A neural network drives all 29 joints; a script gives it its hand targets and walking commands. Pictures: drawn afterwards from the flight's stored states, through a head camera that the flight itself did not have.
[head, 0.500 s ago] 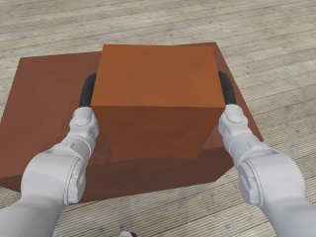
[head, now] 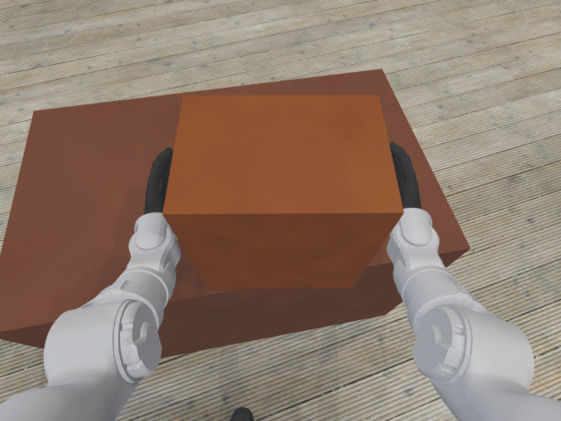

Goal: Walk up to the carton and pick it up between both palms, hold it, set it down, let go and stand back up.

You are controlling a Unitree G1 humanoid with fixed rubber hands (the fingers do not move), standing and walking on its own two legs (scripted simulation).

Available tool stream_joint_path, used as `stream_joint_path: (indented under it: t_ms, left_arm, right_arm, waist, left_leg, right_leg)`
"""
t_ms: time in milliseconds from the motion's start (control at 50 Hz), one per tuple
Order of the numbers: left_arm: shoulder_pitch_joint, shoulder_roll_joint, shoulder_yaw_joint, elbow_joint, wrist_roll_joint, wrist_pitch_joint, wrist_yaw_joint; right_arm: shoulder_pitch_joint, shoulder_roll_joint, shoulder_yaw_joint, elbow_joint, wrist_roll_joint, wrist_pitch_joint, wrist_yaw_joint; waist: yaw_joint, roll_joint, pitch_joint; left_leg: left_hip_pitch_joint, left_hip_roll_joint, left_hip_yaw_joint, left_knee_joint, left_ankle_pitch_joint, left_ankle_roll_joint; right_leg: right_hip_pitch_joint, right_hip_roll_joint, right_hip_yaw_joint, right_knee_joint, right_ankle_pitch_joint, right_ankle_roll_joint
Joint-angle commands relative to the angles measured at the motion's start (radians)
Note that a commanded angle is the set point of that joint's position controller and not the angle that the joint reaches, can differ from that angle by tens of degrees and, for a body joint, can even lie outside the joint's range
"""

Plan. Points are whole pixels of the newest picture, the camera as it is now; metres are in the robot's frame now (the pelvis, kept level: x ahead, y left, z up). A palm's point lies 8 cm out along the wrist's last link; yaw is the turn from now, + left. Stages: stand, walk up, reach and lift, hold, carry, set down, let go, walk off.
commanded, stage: reach and lift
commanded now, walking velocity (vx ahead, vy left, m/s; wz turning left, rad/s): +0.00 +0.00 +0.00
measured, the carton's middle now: (280, 207) +0.44 +0.04 -0.02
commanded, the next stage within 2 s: none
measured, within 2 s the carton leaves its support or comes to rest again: leaves its support in 0.82 s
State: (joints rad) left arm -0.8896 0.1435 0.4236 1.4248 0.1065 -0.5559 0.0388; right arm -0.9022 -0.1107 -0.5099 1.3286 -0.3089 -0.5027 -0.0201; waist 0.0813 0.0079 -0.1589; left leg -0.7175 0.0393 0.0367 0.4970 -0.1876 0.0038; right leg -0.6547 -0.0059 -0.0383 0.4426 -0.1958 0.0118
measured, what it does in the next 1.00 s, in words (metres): stands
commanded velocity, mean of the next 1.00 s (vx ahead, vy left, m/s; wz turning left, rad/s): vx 0.00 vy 0.00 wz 0.00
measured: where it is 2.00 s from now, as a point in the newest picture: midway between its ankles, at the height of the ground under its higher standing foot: outside the picture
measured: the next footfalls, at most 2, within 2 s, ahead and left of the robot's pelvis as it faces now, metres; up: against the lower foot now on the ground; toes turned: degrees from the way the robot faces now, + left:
none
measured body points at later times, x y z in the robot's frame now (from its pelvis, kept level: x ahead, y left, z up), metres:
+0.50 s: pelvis +0.02 -0.01 +0.01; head +0.12 -0.01 +0.44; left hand +0.40 +0.22 +0.01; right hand +0.45 -0.13 +0.02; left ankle +0.00 +0.11 -0.73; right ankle -0.02 -0.13 -0.73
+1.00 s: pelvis +0.00 -0.01 +0.01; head +0.04 -0.01 +0.46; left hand +0.38 +0.20 +0.05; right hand +0.41 -0.16 +0.05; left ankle +0.00 +0.11 -0.73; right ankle -0.02 -0.13 -0.73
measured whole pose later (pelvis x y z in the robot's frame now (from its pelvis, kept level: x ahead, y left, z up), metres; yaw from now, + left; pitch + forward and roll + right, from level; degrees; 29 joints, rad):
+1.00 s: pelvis +0.00 -0.01 +0.01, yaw +2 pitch +14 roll -1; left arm -0.75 0.13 0.12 1.37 -0.13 -0.47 0.09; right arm -0.69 -0.13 -0.12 1.17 0.02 -0.36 -0.11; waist 0.04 0.03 -0.18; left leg -0.49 0.04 0.02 0.40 -0.15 -0.01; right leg -0.42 0.00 -0.06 0.34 -0.17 0.00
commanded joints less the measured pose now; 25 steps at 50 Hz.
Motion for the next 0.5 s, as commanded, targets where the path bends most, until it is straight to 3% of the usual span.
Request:
stream_joint_path:
  t_ms: [0, 60, 160, 480]
  left_arm:
    - [-0.322, -0.448, -0.160, -0.035, 0.135, -0.004, -0.118]
    - [-0.299, -0.472, -0.186, -0.060, 0.129, -0.008, -0.109]
    - [-0.250, -0.495, -0.244, -0.066, 0.100, -0.016, -0.112]
    - [-0.261, -0.512, -0.366, -0.101, 0.019, -0.045, -0.147]
  right_arm:
    - [-0.332, 0.500, 0.203, 0.059, -0.139, -0.011, 0.155]
    - [-0.314, 0.507, 0.225, 0.076, -0.132, -0.021, 0.148]
    - [-0.279, 0.504, 0.277, 0.104, -0.103, -0.037, 0.138]
    - [-0.241, 0.589, 0.442, 0.037, -0.011, -0.063, 0.096]
  waist:
    - [0.006, -0.017, -0.488]
    - [0.003, 0.005, -0.489]
    - [-0.005, 0.022, -0.475]
    - [-0.047, -0.010, -0.500]
  left_leg:
    - [0.411, -0.006, 0.059, 0.026, 0.533, -0.041]
    - [0.485, 0.002, 0.047, 0.047, 0.650, -0.052]
    - [0.535, 0.005, 0.036, 0.056, 0.714, -0.059]
    - [0.368, -0.028, 0.030, -0.019, 0.532, -0.061]
  right_leg:
    - [0.207, 0.036, -0.062, -0.025, 0.275, -0.011]
    - [0.171, 0.047, -0.073, -0.038, 0.305, -0.015]
    - [0.154, 0.054, -0.072, -0.057, 0.336, -0.022]
    - [0.465, 0.021, -0.031, -0.018, 0.611, 0.005]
